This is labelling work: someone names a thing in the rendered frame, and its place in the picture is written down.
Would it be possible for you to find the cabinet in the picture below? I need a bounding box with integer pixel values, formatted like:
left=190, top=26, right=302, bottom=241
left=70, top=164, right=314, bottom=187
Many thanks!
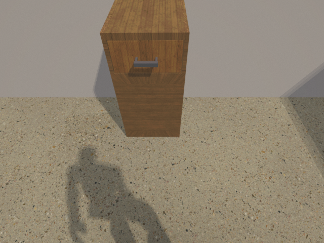
left=100, top=0, right=190, bottom=137

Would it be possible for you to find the handle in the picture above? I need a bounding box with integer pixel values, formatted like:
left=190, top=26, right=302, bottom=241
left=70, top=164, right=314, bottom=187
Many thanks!
left=134, top=57, right=158, bottom=67

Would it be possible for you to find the drawer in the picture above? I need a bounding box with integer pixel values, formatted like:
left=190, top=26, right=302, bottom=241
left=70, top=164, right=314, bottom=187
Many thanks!
left=107, top=40, right=183, bottom=73

